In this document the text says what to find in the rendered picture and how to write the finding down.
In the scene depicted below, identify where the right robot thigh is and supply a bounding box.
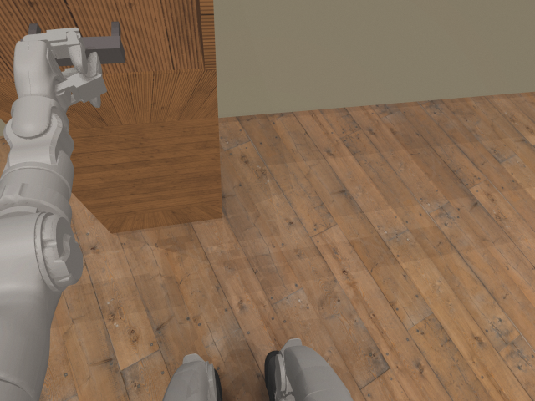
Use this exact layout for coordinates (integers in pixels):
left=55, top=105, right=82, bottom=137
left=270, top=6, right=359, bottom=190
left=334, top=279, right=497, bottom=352
left=275, top=346, right=354, bottom=401

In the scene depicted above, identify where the cabinet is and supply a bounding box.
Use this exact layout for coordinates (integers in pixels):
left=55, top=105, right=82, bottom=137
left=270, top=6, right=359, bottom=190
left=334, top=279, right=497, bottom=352
left=0, top=0, right=222, bottom=234

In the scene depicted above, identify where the handle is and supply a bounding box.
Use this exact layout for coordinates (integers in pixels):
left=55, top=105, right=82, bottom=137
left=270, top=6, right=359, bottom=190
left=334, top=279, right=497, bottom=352
left=20, top=22, right=125, bottom=66

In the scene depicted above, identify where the robot left upper arm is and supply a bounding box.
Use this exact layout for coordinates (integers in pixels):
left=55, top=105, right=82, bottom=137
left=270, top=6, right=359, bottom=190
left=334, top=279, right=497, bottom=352
left=0, top=212, right=83, bottom=401

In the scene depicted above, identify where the robot left hand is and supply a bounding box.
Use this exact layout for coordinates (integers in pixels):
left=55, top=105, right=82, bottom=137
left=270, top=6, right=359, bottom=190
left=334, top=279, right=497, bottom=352
left=13, top=28, right=107, bottom=113

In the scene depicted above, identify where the robot left forearm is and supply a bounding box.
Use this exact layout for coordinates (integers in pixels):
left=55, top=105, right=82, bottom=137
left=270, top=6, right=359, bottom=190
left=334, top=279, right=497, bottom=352
left=0, top=95, right=74, bottom=225

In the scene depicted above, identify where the drawer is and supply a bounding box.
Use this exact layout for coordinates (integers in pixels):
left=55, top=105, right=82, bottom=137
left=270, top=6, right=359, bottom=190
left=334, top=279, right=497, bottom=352
left=0, top=0, right=202, bottom=79

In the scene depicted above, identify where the robot right shin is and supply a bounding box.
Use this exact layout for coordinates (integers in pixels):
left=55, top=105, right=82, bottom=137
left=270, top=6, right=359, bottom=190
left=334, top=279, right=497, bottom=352
left=274, top=338, right=303, bottom=401

